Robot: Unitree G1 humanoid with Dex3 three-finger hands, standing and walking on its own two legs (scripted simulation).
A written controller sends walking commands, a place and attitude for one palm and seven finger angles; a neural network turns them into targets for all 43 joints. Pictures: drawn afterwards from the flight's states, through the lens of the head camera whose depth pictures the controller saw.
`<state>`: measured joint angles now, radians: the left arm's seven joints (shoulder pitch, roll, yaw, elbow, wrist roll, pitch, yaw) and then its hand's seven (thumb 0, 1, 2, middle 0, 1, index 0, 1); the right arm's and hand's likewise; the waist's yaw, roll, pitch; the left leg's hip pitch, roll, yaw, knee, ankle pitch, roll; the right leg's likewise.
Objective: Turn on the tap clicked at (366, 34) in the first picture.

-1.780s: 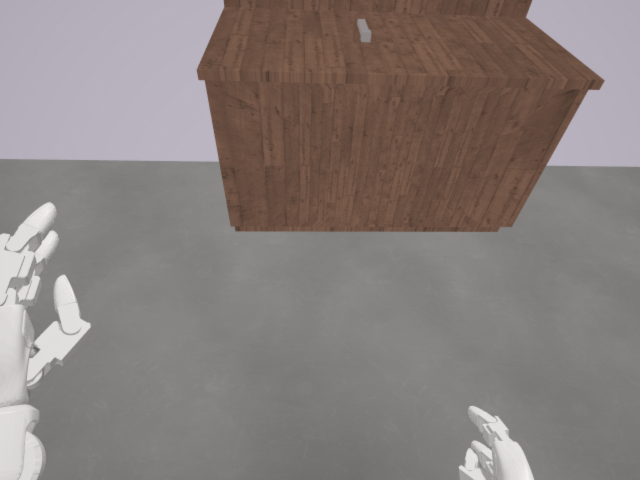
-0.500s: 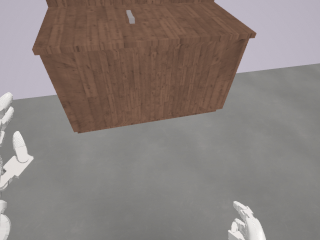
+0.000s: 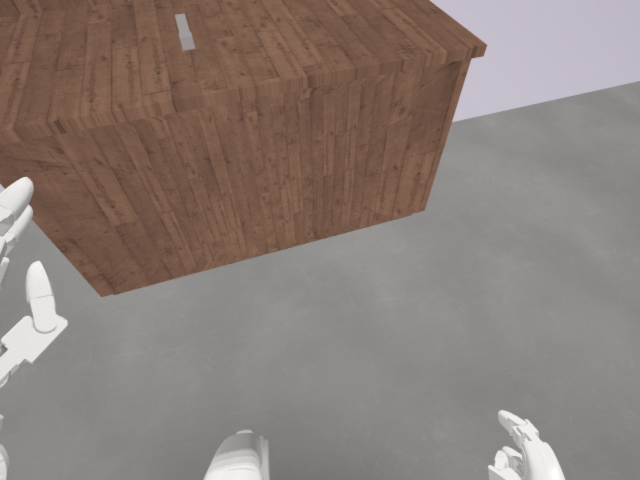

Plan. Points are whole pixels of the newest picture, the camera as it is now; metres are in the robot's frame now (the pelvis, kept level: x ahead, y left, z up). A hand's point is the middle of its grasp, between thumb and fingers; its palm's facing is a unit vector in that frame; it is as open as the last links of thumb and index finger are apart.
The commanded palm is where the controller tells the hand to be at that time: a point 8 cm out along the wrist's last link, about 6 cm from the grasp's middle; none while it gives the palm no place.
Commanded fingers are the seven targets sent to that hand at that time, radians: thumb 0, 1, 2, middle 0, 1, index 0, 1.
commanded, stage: walk to a spot facing it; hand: left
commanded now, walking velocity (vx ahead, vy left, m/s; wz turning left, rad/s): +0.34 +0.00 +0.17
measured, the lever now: (186, 41) +0.97 +0.33 +0.07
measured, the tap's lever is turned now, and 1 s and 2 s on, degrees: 0 0 0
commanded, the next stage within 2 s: take the last steps up to it in 0.20 s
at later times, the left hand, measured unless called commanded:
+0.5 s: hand (107, 174) +0.37 +0.23 +0.21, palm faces +0.38 -0.81 -0.46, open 7.4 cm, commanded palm +0.32 +0.28 +0.18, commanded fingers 0.00 0.90 0.90 -0.20 -0.30 -0.20 -0.30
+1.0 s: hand (170, 107) +0.50 +0.20 +0.20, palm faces +0.40 -0.81 -0.43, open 7.4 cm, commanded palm +0.45 +0.25 +0.18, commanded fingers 0.00 0.90 0.90 -0.20 -0.30 -0.20 -0.30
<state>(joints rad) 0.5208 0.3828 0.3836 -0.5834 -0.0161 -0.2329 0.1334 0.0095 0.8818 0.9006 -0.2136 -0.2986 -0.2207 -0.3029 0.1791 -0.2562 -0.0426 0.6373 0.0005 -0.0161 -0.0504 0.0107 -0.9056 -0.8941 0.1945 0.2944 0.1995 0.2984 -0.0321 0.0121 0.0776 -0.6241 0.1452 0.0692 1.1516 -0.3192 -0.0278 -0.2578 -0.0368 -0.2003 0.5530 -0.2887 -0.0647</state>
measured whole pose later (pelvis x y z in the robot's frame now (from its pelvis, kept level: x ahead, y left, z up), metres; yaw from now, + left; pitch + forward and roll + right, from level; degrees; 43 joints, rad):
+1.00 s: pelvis +0.28 -0.03 +0.00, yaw -2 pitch +1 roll +0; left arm 0.51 0.40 0.41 -0.59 -0.03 -0.25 0.18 0.01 0.88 0.90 -0.21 -0.30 -0.22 -0.30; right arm 0.23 -0.26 -0.06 0.58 0.00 -0.04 -0.07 0.01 -0.91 -0.89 0.19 0.29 0.20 0.30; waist -0.01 -0.01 0.03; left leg -0.37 0.08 0.16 0.58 -0.22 0.00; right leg -0.15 -0.03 -0.17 0.53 -0.39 -0.03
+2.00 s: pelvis +0.50 -0.05 +0.00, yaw -1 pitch -1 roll +0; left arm 0.46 0.36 0.35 -0.52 -0.03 -0.19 0.16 0.01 0.89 0.90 -0.20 -0.30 -0.21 -0.30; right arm 0.21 -0.12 0.05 0.59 0.01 -0.08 -0.04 0.01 -0.90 -0.89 0.20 0.29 0.20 0.30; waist 0.00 0.01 0.04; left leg -0.24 0.08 0.11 0.58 -0.32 -0.02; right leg -0.30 -0.03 -0.12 0.59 -0.30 0.03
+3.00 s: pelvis +0.45 -0.01 +0.01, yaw -1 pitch -3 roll -1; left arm 0.33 0.31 0.31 -0.30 0.01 -0.22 0.10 0.01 0.89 0.90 -0.20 -0.30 -0.21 -0.30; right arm 0.23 -0.20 0.05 0.57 -0.01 -0.15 -0.02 0.01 -0.90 -0.89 0.20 0.30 0.20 0.30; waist 0.04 -0.01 0.01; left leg -0.20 -0.02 0.09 0.45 -0.20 0.06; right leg -0.22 0.00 0.03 0.41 -0.15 0.01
